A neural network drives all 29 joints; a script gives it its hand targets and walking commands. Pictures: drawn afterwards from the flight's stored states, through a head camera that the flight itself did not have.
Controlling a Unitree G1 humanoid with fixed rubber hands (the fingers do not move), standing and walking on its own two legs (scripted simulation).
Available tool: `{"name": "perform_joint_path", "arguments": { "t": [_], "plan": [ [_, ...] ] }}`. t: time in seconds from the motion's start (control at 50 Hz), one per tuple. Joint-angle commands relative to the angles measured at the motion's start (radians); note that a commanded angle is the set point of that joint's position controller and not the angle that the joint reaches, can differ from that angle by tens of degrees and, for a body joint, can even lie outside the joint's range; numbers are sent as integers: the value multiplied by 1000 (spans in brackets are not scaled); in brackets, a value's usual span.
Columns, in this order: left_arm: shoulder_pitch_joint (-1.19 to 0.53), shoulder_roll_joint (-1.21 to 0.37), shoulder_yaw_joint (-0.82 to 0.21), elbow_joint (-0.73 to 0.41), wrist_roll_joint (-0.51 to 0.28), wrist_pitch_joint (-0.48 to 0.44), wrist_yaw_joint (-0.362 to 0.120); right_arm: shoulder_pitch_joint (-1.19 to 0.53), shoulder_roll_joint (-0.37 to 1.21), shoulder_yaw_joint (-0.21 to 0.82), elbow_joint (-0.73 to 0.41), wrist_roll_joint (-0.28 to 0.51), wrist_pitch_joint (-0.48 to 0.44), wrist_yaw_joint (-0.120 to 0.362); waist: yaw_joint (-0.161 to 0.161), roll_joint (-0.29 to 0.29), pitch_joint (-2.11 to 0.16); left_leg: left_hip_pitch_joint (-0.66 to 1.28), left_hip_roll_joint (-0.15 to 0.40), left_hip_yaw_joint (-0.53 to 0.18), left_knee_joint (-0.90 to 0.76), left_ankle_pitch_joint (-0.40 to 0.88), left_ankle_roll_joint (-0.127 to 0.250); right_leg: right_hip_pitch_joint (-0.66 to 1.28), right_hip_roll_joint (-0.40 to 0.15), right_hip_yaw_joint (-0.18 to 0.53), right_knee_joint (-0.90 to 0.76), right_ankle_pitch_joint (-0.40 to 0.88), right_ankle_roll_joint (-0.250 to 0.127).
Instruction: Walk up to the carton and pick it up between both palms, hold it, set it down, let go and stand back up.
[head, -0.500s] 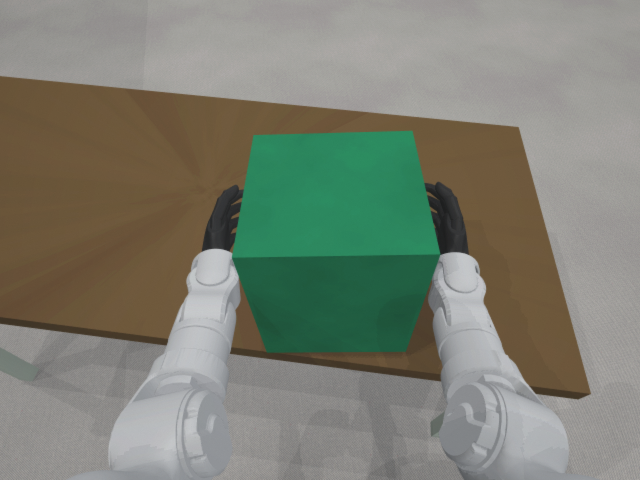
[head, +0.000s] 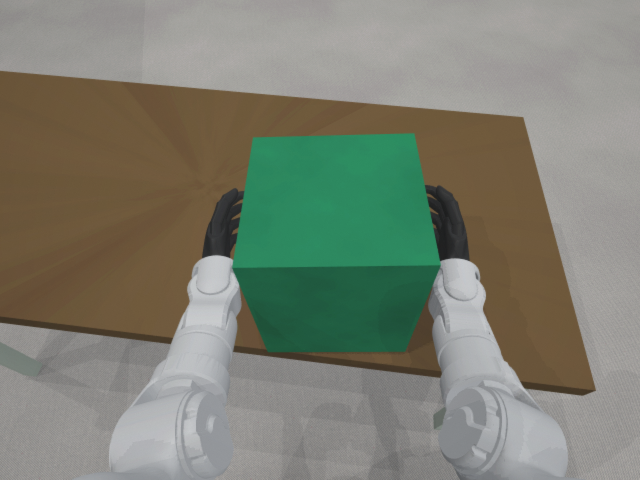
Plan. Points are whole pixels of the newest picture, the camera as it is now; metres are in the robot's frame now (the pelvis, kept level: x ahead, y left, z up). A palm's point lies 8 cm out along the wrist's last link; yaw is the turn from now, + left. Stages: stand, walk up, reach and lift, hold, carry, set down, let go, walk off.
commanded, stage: set down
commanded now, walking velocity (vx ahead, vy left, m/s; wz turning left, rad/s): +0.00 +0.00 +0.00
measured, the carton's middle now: (334, 252) +0.41 +0.01 +0.00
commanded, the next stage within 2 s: none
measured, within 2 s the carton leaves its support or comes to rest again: neither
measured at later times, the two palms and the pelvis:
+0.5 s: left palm (225, 248) +0.39 +0.16 +0.03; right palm (452, 255) +0.40 -0.14 +0.03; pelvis +0.00 +0.00 +0.00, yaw -1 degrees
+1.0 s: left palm (224, 243) +0.40 +0.17 +0.02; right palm (447, 246) +0.42 -0.14 +0.02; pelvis -0.01 +0.00 -0.02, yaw -2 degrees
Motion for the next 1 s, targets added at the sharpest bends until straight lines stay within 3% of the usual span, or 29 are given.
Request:
{"name": "perform_joint_path", "arguments": {
  "t": [0.0, 0.08, 0.16, 0.22, 0.3, 0.36, 0.48, 0.5, 0.54, 0.56, 0.58, 0.6, 0.62, 0.64, 0.7, 0.72, 0.74, 0.76, 0.78, 0.82, 0.88, 0.9, 0.98],
  "plan": [
    [-542, -417, -223, -78, 46, -66, -79, -457, 506, 258, 25, -79, -16, 124, 7, -48, -516, -22, -1, 76, -25, 249, -13, 446, -24, -1, 67, 277, 37],
    [-505, -424, -219, -86, 63, -65, -77, -422, 509, 256, 35, -85, -19, 122, 10, -24, -527, -11, 3, 75, -19, 275, -14, 454, -27, -4, 76, 301, 35],
    [-483, -395, -190, -51, 67, -63, -84, -427, 496, 253, 19, -88, -16, 124, 18, -64, -479, -62, -4, 82, -36, 202, 7, 459, -34, 7, 66, 252, 41],
    [-474, -399, -194, -68, 75, -69, -76, -411, 494, 250, 29, -90, -23, 124, 23, -38, -489, -37, 1, 83, -20, 260, -4, 443, -27, 3, 75, 285, 36],
    [-466, -383, -181, -63, 73, -65, -74, -411, 475, 223, 20, -102, -18, 128, 19, -56, -482, -39, 0, 82, -28, 203, 4, 414, -28, 5, 60, 214, 37],
    [-443, -358, -166, -59, 80, -68, -71, -403, 450, 232, 16, -88, -19, 127, 32, -52, -484, -40, -2, 87, -21, 239, 4, 429, -29, 8, 73, 265, 39],
    [-429, -300, -147, -54, 68, -90, -66, -401, 403, 239, 11, -74, -17, 111, 27, -85, -490, -81, -3, 90, -17, 232, 12, 446, -30, 20, 85, 293, 46],
    [-439, -258, -157, -67, 51, -102, -56, -393, 352, 238, 15, -61, -23, 103, 31, -62, -535, -80, -2, 91, -10, 253, 3, 451, -28, 24, 96, 318, 43],
    [-431, -304, -148, -46, 75, -98, -58, -401, 402, 239, 31, -63, -19, 103, 41, -41, -482, -79, -3, 85, -3, 262, 2, 422, -30, 22, 89, 295, 37],
    [-432, -344, -156, -37, 80, -95, -64, -404, 438, 232, 32, -76, -21, 110, 30, -42, -475, -72, 0, 84, -3, 258, 0, 403, -28, 15, 82, 273, 36],
    [-429, -271, -156, -38, 65, -99, -55, -388, 359, 231, 40, -63, -21, 107, 30, -29, -522, -61, -2, 89, 6, 271, -6, 404, -25, 19, 91, 279, 30],
    [-425, -298, -131, -31, 83, -96, -54, -402, 395, 227, 33, -64, -14, 110, 44, -33, -483, -69, -3, 86, 3, 251, 1, 396, -28, 17, 84, 247, 30],
    [-426, -297, -146, -40, 75, -94, -53, -401, 384, 221, 20, -70, -16, 110, 32, -41, -504, -64, -3, 86, 1, 247, 1, 390, -25, 16, 82, 243, 32],
    [-418, -197, -135, -34, 56, -100, -36, -392, 268, 218, 14, -40, -20, 101, 46, -26, -551, -55, -4, 93, 17, 287, -12, 400, -20, 23, 99, 285, 27],
    [-414, -231, -102, -35, 82, -85, -48, -387, 315, 205, 44, -42, 3, 98, 37, -52, -449, -78, -4, 86, -10, 222, 2, 388, -27, 22, 80, 220, 38],
    [-406, -162, -100, -39, 64, -91, -34, -372, 238, 210, 30, -21, -2, 92, 45, -49, -488, -71, -5, 89, 1, 241, 0, 383, -23, 25, 87, 227, 33],
    [-405, 9, -97, -43, 21, -99, 2, -373, 41, 216, 17, 50, 2, 71, 56, -22, -590, -46, -5, 95, 22, 291, -15, 366, -10, 36, 101, 249, 24],
    [-420, 101, -114, -82, -32, -105, 39, -409, -59, 245, -11, 131, 7, 38, 55, -12, -660, -42, -8, 86, 53, 351, -22, 362, 3, 48, 109, 299, 20],
    [-440, 73, -158, -38, -84, -106, 55, -462, -16, 330, 14, 211, 20, 15, 58, -35, -626, -98, -8, 78, 74, 332, -7, 361, 0, 60, 119, 301, 23],
    [-504, 101, -200, -1, -158, -119, 77, -503, -51, 373, 63, 301, 34, -3, 68, -7, -638, -178, -1, 70, 79, 251, -14, 308, -5, 63, 140, 219, 13],
    [-545, 200, -252, 84, -266, -151, 108, -571, -152, 431, 57, 406, 41, -24, 72, -8, -778, -171, 2, 60, 150, 255, -31, 246, 7, 64, 182, 199, 4],
    [-553, 189, -280, 119, -290, -158, 108, -576, -156, 450, 91, 442, 49, -29, 54, -2, -779, -162, 1, 51, 168, 270, -37, 222, 9, 62, 192, 210, 6],
    [-574, 281, -316, 160, -384, -191, 98, -622, -291, 522, 92, 552, 9, -54, 53, -12, -946, -169, -5, 42, 256, 418, -70, 212, 21, 58, 261, 394, 17]
  ]
}}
